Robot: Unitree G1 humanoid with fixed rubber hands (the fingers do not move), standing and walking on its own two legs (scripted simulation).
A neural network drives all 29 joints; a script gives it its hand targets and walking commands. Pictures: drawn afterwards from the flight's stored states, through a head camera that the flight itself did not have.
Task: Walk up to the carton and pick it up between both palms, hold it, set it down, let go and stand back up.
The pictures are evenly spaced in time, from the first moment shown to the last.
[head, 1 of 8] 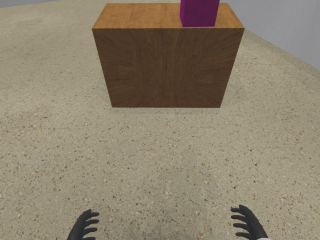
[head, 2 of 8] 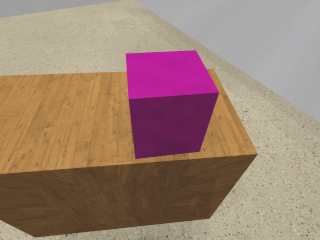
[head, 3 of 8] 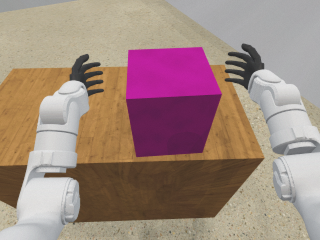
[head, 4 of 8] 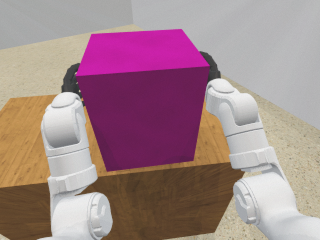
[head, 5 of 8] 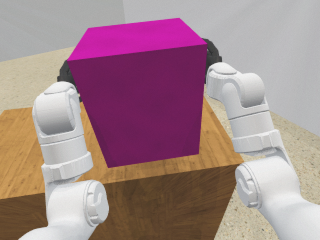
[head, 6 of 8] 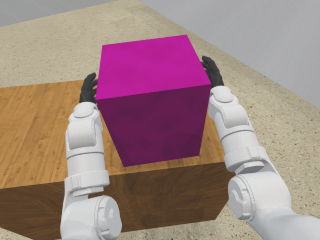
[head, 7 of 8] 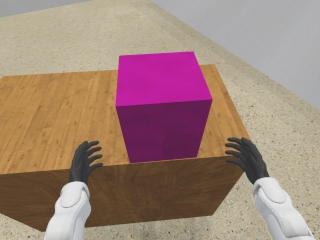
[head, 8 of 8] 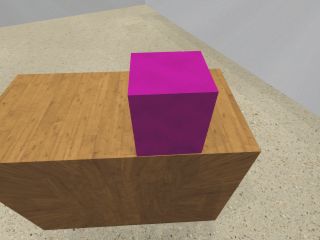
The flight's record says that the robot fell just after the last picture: no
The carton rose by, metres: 0.20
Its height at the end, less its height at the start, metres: +0.00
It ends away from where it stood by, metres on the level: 0.02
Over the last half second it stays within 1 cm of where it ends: yes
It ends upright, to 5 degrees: yes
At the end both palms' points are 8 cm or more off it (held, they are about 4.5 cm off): yes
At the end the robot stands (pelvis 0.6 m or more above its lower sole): yes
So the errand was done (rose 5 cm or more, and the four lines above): yes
